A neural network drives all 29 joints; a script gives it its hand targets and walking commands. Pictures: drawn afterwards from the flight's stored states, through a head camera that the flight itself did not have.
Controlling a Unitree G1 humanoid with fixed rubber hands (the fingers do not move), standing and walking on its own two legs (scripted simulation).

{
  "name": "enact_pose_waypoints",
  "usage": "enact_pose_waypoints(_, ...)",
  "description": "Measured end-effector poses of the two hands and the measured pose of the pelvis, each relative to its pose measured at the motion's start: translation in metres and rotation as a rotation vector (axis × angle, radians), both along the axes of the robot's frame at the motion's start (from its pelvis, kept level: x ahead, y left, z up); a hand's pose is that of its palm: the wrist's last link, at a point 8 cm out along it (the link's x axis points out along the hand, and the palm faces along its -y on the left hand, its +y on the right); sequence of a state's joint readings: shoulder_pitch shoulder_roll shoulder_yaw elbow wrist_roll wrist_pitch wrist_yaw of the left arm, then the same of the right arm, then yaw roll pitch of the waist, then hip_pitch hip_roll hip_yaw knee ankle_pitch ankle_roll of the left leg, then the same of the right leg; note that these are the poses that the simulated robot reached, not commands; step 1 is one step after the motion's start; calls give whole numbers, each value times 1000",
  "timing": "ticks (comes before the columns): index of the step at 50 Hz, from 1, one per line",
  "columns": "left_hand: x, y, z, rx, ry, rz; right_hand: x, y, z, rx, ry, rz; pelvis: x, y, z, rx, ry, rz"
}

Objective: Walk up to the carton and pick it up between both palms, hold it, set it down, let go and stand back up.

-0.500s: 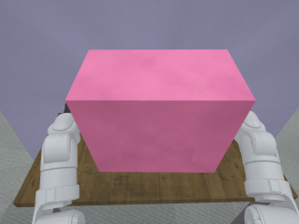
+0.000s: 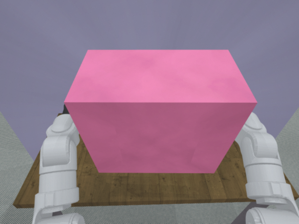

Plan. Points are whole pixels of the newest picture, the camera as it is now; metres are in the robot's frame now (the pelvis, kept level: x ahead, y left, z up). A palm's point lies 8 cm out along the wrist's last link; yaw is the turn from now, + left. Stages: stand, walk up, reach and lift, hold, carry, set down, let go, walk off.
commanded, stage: hold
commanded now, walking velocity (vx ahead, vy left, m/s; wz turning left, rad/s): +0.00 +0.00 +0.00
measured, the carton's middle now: (157, 117) +0.34 +0.00 +0.16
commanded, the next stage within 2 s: none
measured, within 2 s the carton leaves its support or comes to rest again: neither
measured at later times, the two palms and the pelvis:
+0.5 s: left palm (74, 113) +0.34 +0.20 +0.17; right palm (238, 110) +0.35 -0.21 +0.18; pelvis +0.00 +0.00 +0.00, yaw +0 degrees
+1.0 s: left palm (72, 113) +0.34 +0.20 +0.17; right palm (237, 110) +0.35 -0.21 +0.18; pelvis +0.00 +0.00 +0.00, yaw +0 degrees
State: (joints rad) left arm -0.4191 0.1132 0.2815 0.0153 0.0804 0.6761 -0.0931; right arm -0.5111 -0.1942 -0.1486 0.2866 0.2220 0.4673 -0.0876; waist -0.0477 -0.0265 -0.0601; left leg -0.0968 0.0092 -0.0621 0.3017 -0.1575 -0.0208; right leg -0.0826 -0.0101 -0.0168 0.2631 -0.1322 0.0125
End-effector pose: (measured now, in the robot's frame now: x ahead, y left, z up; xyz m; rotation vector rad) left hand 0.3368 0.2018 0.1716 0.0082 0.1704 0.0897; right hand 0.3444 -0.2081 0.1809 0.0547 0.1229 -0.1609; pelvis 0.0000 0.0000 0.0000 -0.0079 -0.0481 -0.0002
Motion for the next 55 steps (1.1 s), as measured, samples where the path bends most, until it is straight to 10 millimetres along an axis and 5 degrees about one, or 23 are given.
enact_pose_waypoints(55, 1, 1, 1, -1, 2, 4, 3, 1, 2, 2, 1, 4, 0, 0, 0, 0, 2, 0)
